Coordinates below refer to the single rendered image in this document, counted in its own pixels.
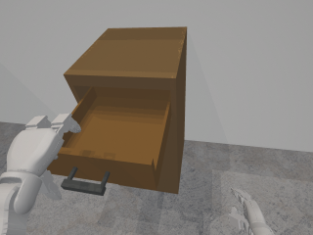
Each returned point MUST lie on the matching robot left forearm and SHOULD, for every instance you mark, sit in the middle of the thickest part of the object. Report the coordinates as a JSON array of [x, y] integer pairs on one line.
[[18, 192]]

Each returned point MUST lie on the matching right robot hand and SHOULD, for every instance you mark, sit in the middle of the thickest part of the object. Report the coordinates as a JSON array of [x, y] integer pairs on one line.
[[242, 218]]

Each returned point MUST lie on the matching robot right forearm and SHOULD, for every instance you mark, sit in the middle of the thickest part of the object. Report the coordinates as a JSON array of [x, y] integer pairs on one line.
[[259, 228]]

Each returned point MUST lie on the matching handle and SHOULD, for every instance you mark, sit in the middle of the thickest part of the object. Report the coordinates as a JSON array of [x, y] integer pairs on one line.
[[85, 187]]

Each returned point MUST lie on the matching left robot hand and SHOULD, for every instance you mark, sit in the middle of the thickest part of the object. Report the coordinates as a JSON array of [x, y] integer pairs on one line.
[[34, 148]]

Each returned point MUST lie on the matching cabinet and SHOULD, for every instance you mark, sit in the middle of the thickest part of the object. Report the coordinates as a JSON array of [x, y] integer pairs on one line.
[[141, 58]]

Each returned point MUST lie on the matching drawer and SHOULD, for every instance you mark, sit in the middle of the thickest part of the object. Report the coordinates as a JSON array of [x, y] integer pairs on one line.
[[123, 131]]

